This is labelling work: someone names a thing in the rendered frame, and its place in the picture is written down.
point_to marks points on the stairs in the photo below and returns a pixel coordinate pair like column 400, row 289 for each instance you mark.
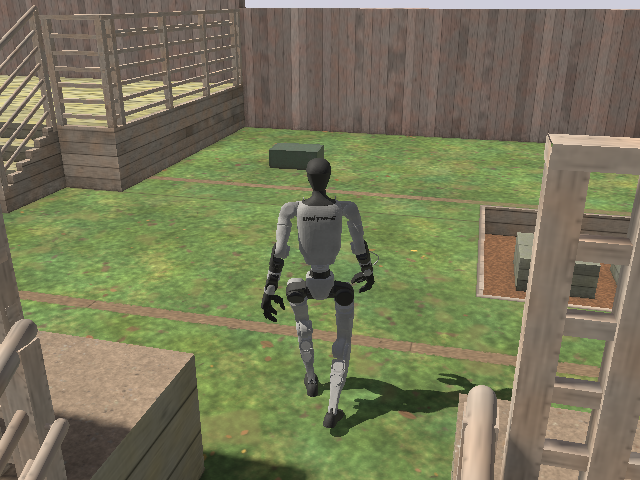
column 16, row 143

